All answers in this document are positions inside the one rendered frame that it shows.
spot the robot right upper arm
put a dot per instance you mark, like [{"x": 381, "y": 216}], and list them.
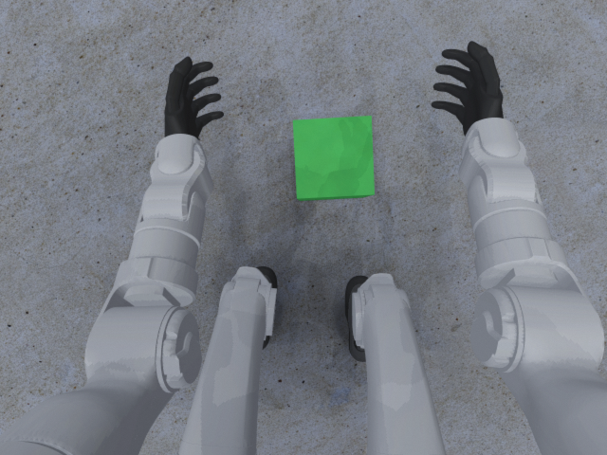
[{"x": 546, "y": 344}]

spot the robot left forearm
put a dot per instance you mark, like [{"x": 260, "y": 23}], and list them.
[{"x": 160, "y": 269}]

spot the robot right forearm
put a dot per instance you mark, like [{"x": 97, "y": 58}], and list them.
[{"x": 513, "y": 240}]

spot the robot right hand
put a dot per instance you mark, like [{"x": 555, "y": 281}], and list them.
[{"x": 482, "y": 97}]

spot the robot left hand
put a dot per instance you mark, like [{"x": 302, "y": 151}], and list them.
[{"x": 181, "y": 110}]

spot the carton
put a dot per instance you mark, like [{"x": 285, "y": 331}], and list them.
[{"x": 334, "y": 158}]

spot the right robot shin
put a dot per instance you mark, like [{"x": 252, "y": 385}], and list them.
[{"x": 383, "y": 278}]

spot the robot shin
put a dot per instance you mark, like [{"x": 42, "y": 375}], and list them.
[
  {"x": 383, "y": 278},
  {"x": 245, "y": 272}
]

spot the robot left upper arm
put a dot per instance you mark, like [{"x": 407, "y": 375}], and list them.
[{"x": 137, "y": 358}]

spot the left robot shin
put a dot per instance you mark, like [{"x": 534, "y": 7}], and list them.
[{"x": 245, "y": 272}]

